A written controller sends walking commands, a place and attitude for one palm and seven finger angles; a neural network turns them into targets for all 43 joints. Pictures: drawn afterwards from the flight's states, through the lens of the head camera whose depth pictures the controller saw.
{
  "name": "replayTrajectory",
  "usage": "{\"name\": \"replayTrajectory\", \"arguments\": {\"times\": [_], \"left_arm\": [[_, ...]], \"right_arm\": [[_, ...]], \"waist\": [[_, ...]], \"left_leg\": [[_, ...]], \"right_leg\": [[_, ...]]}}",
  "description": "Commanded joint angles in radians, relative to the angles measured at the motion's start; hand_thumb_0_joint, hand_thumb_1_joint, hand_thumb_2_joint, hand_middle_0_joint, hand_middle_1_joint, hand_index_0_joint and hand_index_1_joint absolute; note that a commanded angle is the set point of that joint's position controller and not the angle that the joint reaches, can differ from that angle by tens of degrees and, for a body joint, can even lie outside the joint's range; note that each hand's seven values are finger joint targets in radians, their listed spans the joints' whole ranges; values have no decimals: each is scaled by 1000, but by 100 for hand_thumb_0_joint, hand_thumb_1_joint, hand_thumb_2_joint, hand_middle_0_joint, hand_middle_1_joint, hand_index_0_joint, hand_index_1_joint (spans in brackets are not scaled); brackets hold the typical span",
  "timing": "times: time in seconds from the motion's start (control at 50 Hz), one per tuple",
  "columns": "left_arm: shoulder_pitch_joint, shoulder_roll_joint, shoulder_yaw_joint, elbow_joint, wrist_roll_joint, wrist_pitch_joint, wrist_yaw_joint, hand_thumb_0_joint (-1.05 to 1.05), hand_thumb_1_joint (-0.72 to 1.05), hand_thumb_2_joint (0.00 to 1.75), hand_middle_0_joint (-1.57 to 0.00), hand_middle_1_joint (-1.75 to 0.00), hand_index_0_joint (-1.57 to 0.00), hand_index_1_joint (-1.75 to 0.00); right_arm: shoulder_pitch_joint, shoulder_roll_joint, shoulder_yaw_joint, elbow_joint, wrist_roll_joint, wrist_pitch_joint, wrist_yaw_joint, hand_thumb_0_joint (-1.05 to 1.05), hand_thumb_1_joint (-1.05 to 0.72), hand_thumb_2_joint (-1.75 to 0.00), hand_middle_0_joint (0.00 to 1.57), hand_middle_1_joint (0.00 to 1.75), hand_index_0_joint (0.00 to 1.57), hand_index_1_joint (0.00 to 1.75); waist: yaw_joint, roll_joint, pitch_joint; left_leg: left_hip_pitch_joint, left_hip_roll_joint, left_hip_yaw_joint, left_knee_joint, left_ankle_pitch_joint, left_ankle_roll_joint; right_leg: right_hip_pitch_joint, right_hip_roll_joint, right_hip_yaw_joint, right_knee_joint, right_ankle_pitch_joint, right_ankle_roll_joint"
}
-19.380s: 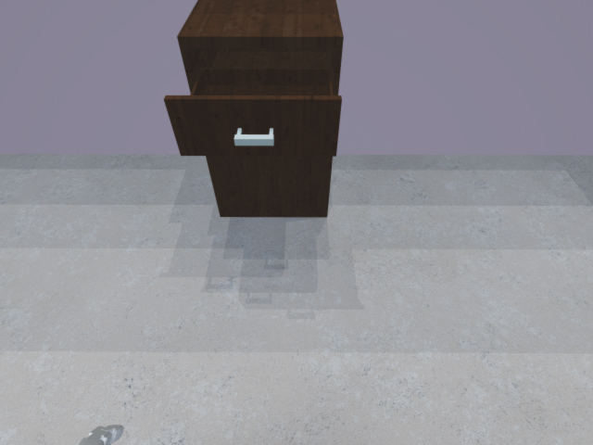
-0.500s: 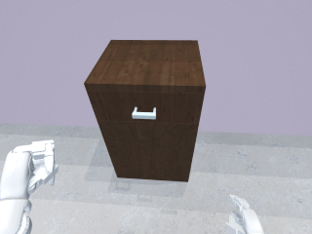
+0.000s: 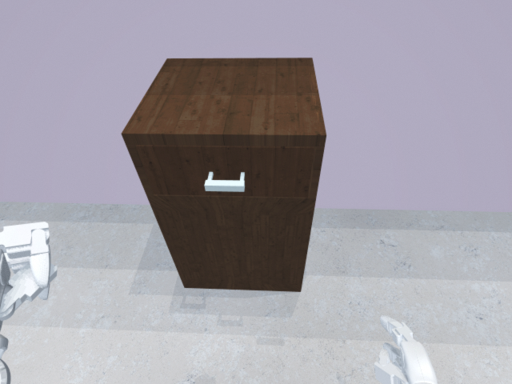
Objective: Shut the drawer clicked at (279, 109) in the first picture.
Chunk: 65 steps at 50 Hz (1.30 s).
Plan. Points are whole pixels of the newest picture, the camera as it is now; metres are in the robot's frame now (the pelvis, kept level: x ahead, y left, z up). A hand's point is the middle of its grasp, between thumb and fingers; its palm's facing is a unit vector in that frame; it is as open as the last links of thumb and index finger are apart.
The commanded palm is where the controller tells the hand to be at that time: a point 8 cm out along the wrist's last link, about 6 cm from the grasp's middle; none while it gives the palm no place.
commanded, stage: step back with the hand held close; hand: left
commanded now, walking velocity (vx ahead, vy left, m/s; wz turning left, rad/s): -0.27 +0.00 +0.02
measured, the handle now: (225, 180) +0.62 +0.14 -0.09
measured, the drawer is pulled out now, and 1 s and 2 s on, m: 0.00 0.00 0.00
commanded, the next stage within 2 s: stop stepping back and stand still in 1.30 s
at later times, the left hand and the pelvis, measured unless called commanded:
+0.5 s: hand (14, 330) +0.13 +0.27 +0.16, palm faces +0.32 -0.81 -0.49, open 3.2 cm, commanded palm +0.07 +0.31 +0.18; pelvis -0.06 +0.03 -0.01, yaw +0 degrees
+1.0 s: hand out of the picture +0.06 +0.29 +0.16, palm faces +0.40 -0.82 -0.41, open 3.2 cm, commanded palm -0.01 +0.33 +0.18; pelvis -0.12 +0.04 -0.02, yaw +5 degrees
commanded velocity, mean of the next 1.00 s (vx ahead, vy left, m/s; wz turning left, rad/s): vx -0.32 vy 0.00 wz -0.01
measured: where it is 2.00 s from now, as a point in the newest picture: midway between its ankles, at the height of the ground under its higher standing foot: outside the picture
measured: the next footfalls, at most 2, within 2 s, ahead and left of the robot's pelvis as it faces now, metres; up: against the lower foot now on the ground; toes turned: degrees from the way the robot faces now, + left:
right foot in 1.38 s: -0.25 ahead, -0.07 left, +0.00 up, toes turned -1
left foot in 1.52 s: -0.20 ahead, +0.15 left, +0.00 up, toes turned -1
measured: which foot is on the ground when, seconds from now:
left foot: down 0.00-1.00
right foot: down 0.00-0.98, up 1.00-1.00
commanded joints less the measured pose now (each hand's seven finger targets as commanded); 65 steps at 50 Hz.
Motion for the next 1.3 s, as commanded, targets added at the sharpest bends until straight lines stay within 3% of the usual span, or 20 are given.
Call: {"name": "replayTrajectory", "arguments": {"times": [0.0,0.12,0.24,0.46,0.6,0.66,0.7,0.76,0.8,0.82,0.88,0.92,0.94,0.96,0.98,1.0,1.02,1.08,1.2,1.28], "left_arm": [[90,91,59,-99,-2,-54,-8,0,90,90,-140,-160,-140,-160],[137,193,137,-275,-6,-69,10,0,90,90,-140,-160,-140,-160],[149,204,155,-304,-9,-73,32,0,90,90,-140,-160,-140,-160],[121,163,121,-238,9,-99,36,0,90,90,-140,-160,-140,-160],[81,194,155,-334,41,-123,42,0,90,90,-140,-160,-140,-160],[111,188,166,-328,40,-130,40,0,90,90,-140,-160,-140,-160],[125,198,187,-312,37,-136,38,0,90,90,-140,-160,-140,-160],[108,179,171,-277,30,-147,29,0,90,90,-140,-160,-140,-160],[57,184,157,-283,18,-151,40,0,90,90,-140,-160,-140,-160],[32,167,125,-272,17,-154,47,0,90,90,-140,-160,-140,-160],[12,177,112,-280,30,-157,59,0,90,90,-140,-160,-140,-160],[6,195,124,-320,37,-160,62,0,90,90,-140,-160,-140,-160],[15,198,137,-335,45,-165,62,0,90,90,-140,-160,-140,-160],[5,206,152,-342,55,-166,61,0,90,90,-140,-160,-140,-160],[43,221,177,-324,52,-172,51,0,90,90,-140,-160,-140,-160],[46,232,204,-338,59,-172,51,0,90,90,-140,-160,-140,-160],[35,220,208,-349,62,-166,52,0,90,90,-140,-160,-140,-160],[79,188,174,-398,37,-157,51,0,90,90,-140,-160,-140,-160],[105,174,129,-389,7,-163,38,0,90,90,-140,-160,-140,-160],[110,213,156,-372,-17,-176,21,0,90,90,-140,-160,-140,-160]], "right_arm": [[-110,-115,-73,-163,-3,-3,-4,0,-90,-90,20,30,20,30],[-114,-105,-77,-211,5,25,-17,0,-90,-90,20,30,20,30],[-90,-110,-84,-213,4,24,-28,0,-90,-90,20,30,20,30],[-104,-128,-90,-211,3,-4,-30,0,-90,-90,20,30,20,30],[-100,-140,-92,-227,-9,-38,-40,0,-90,-90,20,30,20,30],[-83,-133,-95,-221,-10,-49,-35,0,-90,-90,20,30,20,30],[-83,-134,-102,-213,-9,-53,-31,0,-90,-90,20,30,20,30],[-76,-128,-114,-200,-6,-42,-20,0,-90,-90,20,30,20,30],[-51,-115,-124,-162,-9,-34,-9,0,-90,-90,20,30,20,30],[-41,-100,-121,-144,-9,-32,-4,0,-90,-90,20,30,20,30],[-51,-92,-116,-141,-5,-31,-10,0,-90,-90,20,30,20,30],[-85,-116,-110,-144,-11,-41,-28,0,-90,-90,20,30,20,30],[-100,-124,-104,-150,-15,-52,-37,0,-90,-90,20,30,20,30],[-94,-115,-103,-153,-21,-66,-39,0,-90,-90,20,30,20,30],[-83,-106,-109,-152,-23,-80,-30,0,-90,-90,20,30,20,30],[-93,-114,-111,-163,-37,-88,-24,0,-90,-90,20,30,20,30],[-85,-110,-113,-155,-39,-88,-16,0,-90,-90,20,30,20,30],[-65,-111,-121,-148,-30,-102,4,0,-90,-90,20,30,20,30],[-20,-90,-105,-77,-47,-134,10,0,-90,-90,20,30,20,30],[-6,-81,-104,-66,-56,-110,16,0,-90,-90,20,30,20,30]], "waist": [[-16,-41,-73],[-3,-54,-208],[-12,8,-191],[-35,-30,-38],[-23,98,-74],[-22,80,-96],[-27,45,-108],[-38,-71,-56],[-53,-197,-63],[-63,-239,-59],[-73,-222,-68],[-62,-14,-19],[-51,137,-37],[-40,201,-68],[-41,222,-131],[-36,218,-111],[-42,147,-97],[-26,66,-152],[-32,196,-240],[-28,176,-324]], "left_leg": [[128,86,-102,-36,365,25],[120,105,-108,-41,471,30],[58,125,-134,-56,422,29],[-252,140,-216,-187,-249,42],[-426,196,-302,-325,-455,63],[-419,194,-293,-297,-404,65],[-422,184,-271,-249,-375,66],[-392,125,-202,-103,-371,35],[-140,42,-125,181,-201,-26],[-57,24,-119,282,-144,-41],[-30,21,-111,224,-81,-29],[-107,97,-208,-57,-20,12],[-230,197,-304,-180,-16,53],[-313,278,-375,-231,9,92],[-368,345,-408,-332,-238,116],[-471,382,-478,-390,-396,138],[-493,386,-473,-376,-416,149],[-199,305,-323,-296,-188,100],[168,228,-228,-348,38,-34],[290,200,-126,-247,305,-101]], "right_leg": [[-146,-125,80,-19,406,67],[-88,-105,67,57,440,72],[-110,-89,74,92,350,64],[-101,-77,113,46,-2,41],[70,-2,65,212,10,44],[74,3,77,229,59,39],[71,-10,113,219,91,40],[-93,-81,235,89,-92,1],[-385,-238,393,-115,-211,-76],[-466,-303,403,-150,-166,-109],[-428,-277,280,-63,93,-77],[-382,-124,178,86,77,-5],[-253,-32,101,248,90,36],[-154,14,78,400,43,53],[-86,33,98,569,-124,53],[-61,54,120,698,-139,55],[-76,51,134,771,-123,53],[-221,35,75,637,-186,51],[-253,42,-15,200,-297,18],[-191,35,-26,-50,-157,8]]}}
